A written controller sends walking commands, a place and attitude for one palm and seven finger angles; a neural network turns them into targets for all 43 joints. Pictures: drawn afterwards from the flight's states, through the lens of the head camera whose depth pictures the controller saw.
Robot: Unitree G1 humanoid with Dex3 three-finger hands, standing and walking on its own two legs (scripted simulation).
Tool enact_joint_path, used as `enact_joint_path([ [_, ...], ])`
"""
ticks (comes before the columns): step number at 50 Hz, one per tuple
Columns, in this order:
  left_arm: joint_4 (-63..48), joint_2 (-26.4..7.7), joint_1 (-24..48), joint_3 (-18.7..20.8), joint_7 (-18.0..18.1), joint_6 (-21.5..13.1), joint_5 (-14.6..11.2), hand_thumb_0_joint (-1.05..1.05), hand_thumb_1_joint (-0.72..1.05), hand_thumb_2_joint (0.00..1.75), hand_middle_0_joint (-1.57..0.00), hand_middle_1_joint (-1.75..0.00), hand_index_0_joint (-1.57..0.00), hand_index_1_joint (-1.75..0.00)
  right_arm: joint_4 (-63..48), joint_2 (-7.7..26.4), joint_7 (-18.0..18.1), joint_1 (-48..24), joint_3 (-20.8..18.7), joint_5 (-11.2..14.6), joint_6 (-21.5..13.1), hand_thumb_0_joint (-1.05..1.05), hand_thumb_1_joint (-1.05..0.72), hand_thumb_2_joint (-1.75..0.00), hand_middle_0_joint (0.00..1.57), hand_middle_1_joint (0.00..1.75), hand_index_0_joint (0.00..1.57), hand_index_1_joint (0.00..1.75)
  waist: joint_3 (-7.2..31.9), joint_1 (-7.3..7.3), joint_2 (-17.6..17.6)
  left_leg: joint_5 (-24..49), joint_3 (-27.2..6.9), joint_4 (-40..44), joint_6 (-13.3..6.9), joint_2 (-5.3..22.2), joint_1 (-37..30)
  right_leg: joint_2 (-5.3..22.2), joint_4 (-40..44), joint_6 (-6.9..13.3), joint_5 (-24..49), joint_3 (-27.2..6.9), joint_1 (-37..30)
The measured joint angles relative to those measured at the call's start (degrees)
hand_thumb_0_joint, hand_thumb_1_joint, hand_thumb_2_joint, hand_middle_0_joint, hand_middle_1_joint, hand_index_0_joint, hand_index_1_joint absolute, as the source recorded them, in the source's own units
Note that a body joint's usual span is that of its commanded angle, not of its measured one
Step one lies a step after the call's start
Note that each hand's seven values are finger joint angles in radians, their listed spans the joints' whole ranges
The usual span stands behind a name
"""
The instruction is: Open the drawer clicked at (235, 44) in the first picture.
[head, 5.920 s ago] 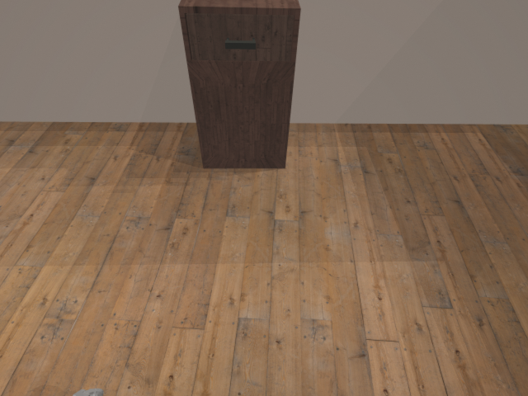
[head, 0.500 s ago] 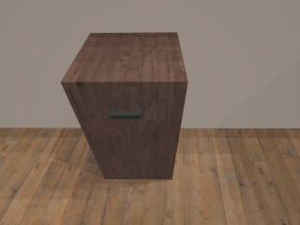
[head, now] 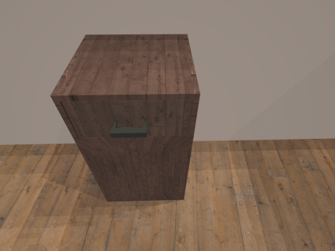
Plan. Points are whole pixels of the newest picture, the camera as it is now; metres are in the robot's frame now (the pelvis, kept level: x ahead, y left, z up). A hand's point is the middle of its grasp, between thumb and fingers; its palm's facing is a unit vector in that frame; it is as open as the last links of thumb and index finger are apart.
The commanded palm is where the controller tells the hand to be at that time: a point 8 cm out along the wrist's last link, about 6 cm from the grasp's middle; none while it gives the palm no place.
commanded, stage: look again from close up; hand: left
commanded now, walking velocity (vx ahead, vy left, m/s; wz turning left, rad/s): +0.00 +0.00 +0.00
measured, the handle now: (129, 127) +0.51 +0.16 -0.05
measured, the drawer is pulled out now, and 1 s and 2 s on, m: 0.00 0.00 0.00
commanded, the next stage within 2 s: raise the hand with hooked fingers in 0.32 s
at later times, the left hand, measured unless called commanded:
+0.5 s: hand out of the picture +0.04 +0.15 -0.15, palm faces -0.05 -0.95 -0.32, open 7.3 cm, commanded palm +0.12 +0.19 -0.06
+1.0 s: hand (96, 240) +0.16 +0.18 -0.06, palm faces +0.01 -0.07 -1.00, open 9.5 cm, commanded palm +0.17 +0.18 +0.01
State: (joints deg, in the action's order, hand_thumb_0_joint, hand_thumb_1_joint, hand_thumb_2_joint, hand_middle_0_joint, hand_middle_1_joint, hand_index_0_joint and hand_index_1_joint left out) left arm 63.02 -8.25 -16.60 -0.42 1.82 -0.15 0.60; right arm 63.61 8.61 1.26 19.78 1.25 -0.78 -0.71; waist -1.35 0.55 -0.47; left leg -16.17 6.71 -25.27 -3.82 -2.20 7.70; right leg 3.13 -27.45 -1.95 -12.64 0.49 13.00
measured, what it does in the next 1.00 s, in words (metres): shifts its weight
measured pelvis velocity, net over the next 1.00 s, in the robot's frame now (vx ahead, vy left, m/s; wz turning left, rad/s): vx -0.01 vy -0.07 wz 0.04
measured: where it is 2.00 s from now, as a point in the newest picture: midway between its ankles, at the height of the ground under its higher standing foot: outside the picture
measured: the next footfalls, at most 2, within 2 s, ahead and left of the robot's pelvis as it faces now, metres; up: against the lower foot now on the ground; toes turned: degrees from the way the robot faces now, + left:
none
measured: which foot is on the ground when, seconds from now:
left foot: down 0.00-1.00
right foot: down 0.00-1.00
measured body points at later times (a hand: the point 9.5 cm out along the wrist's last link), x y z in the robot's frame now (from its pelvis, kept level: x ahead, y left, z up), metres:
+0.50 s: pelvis +0.02 -0.03 +0.00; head +0.02 -0.03 +0.45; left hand +0.04 +0.20 -0.13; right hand +0.03 -0.25 -0.15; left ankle -0.02 +0.07 -0.74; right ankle +0.02 -0.14 -0.74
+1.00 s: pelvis -0.01 -0.07 -0.04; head +0.02 -0.08 +0.41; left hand +0.16 +0.18 -0.01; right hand +0.27 -0.26 -0.11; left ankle -0.02 +0.07 -0.74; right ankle +0.02 -0.14 -0.74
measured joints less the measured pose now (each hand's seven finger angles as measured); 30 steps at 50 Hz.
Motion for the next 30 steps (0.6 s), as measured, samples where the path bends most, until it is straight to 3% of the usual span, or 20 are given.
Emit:
enact_joint_path([
  [22,1.56,1.44,-1.26,-0.20,0.51,-0.86,0.05,0.01,0.92,0.90,-0.20,-0.30,-0.20,-0.30,1.17,-0.60,0.28,-2.82,-0.33,0.26,-0.32,0.00,-0.91,-0.90,0.20,0.30,0.20,0.30,0.19,-0.73,-0.22,-1.23,-1.20,-0.59,2.41,2.46,-0.62,-2.29,0.53,1.96,-1.31,1.40,-1.36],
  [24,-16.40,-0.80,-6.81,-2.58,2.39,5.09,4.48,0.04,0.94,0.90,-0.20,-0.31,-0.20,-0.30,-3.62,0.07,1.74,-0.51,0.22,1.53,-2.61,0.01,-0.92,-0.90,0.20,0.30,0.20,0.30,-0.25,-2.07,0.40,-1.79,-0.62,-1.37,2.48,2.52,-0.22,-2.37,-1.25,2.20,-1.84,0.82,-0.15],
  [27,-39.11,-5.13,-11.51,-4.38,7.80,6.58,9.53,0.06,0.94,0.89,-0.21,-0.32,-0.21,-0.31,-9.72,1.96,3.61,1.50,-1.05,3.44,-9.61,0.02,-0.93,-0.90,0.21,0.30,0.20,0.30,1.11,-2.26,0.41,-2.09,-0.97,-2.86,2.63,1.62,1.70,-1.29,-4.99,2.43,-3.78,1.05,2.49],
  [30,-51.08,-7.96,-8.68,-5.57,12.22,6.03,21.20,0.05,0.89,0.87,-0.21,-0.34,-0.21,-0.33,-15.77,5.51,3.42,-1.13,-1.53,1.95,-11.97,0.02,-0.92,-0.90,0.20,0.30,0.20,0.30,3.38,-1.03,-1.21,-3.24,-1.78,-7.21,2.52,1.52,6.88,-0.86,-8.40,2.64,-4.84,1.83,6.92],
])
